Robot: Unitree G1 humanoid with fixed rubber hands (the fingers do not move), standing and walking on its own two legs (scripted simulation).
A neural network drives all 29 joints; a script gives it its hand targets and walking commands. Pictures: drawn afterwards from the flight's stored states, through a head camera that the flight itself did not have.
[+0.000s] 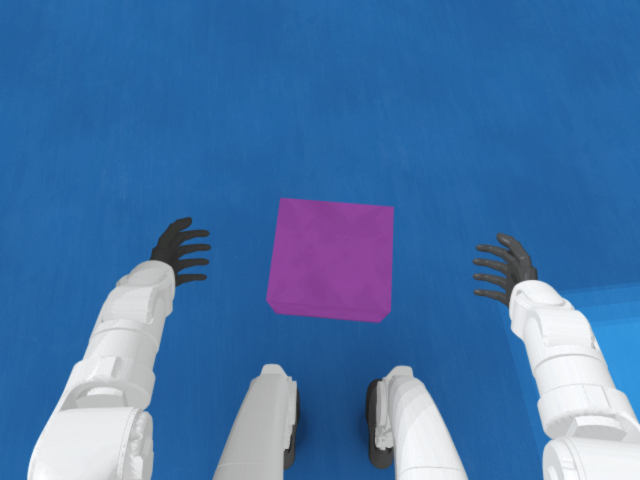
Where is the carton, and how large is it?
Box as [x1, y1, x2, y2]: [266, 198, 393, 322]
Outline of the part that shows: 280,198 266,300 276,313 379,322 390,311 393,207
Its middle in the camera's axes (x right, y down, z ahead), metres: +0.03 +0.07 +1.03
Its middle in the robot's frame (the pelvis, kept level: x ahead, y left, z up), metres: +0.52 +0.00 -0.58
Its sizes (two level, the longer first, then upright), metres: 0.289 0.264 0.201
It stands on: the floor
